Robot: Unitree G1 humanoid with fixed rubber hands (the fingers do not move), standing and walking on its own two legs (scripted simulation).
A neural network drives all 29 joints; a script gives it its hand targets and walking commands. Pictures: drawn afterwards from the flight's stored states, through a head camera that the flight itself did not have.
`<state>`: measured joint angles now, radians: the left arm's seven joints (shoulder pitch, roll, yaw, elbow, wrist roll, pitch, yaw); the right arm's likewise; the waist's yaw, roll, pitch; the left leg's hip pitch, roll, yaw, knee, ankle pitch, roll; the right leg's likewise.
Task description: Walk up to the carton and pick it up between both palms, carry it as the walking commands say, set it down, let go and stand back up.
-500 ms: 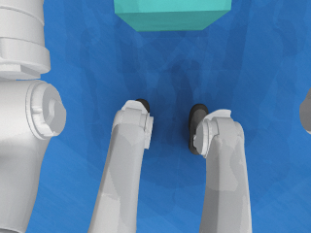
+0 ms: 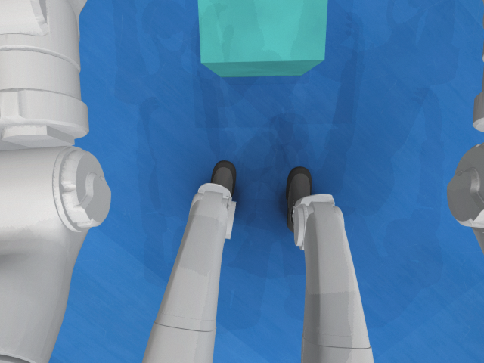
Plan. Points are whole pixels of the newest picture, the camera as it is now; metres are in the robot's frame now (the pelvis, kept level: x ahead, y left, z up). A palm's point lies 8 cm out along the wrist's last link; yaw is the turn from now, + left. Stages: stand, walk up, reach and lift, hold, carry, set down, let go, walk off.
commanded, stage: set down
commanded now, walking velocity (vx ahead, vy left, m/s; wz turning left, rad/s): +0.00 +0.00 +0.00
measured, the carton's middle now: (261, 8) +0.61 +0.05 -0.50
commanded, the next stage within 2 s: let go in 0.08 s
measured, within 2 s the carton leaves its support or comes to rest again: neither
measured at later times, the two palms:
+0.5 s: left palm (16, 3) +0.48 +0.24 -0.05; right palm out of the picture +0.50 -0.18 -0.05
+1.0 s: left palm out of the picture +0.30 +0.24 +0.04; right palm out of the picture +0.33 -0.21 +0.04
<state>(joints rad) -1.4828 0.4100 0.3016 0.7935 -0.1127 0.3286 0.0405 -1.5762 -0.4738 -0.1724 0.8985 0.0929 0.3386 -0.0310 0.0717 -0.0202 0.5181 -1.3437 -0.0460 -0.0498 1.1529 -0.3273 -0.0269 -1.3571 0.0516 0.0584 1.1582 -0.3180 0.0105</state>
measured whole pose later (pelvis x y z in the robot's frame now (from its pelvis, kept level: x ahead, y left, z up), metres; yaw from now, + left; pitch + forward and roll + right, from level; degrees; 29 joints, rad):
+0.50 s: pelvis +0.06 +0.01 +0.06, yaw -1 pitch +36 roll +0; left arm -0.74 0.22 0.28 0.65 0.09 0.18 -0.07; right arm -0.81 -0.20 -0.25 0.70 -0.11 0.19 -0.04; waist 0.05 -0.02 0.04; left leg -1.17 -0.03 -0.05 0.81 -0.26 -0.01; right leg -1.17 0.05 0.07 0.78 -0.24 0.02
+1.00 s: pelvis +0.11 +0.00 +0.12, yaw +1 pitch +10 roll +0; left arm 0.11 0.22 0.05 0.48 0.01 0.02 -0.07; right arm 0.05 -0.18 -0.08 0.53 -0.03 0.01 0.03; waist 0.03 0.00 0.02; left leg -0.42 -0.02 -0.08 0.50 -0.25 -0.01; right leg -0.42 0.03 0.05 0.49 -0.24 0.00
